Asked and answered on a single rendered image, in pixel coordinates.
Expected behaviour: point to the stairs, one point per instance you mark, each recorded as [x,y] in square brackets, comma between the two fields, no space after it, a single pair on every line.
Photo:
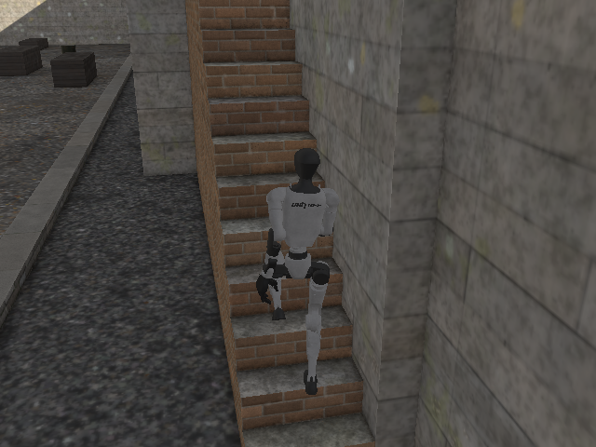
[250,119]

